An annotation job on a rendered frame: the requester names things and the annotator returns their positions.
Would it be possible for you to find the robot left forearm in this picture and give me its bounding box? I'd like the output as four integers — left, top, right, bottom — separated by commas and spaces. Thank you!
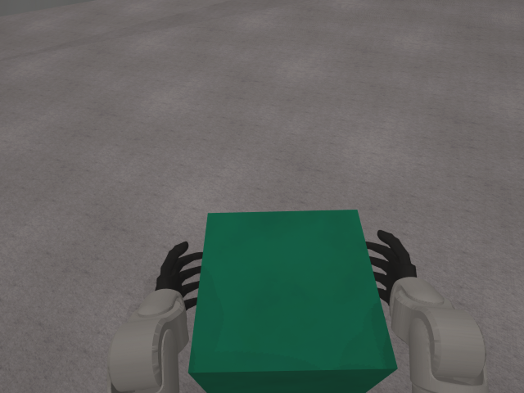
107, 289, 189, 393

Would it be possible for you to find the robot right forearm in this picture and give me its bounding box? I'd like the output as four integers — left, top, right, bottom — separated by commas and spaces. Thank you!
389, 277, 489, 393

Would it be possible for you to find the right robot hand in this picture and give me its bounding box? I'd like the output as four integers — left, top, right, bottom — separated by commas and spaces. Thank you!
366, 230, 417, 305

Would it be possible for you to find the carton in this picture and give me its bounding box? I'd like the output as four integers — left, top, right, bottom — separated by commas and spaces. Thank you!
188, 210, 398, 393

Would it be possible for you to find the left robot hand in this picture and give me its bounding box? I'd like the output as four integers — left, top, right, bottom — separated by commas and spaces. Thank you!
155, 242, 203, 311

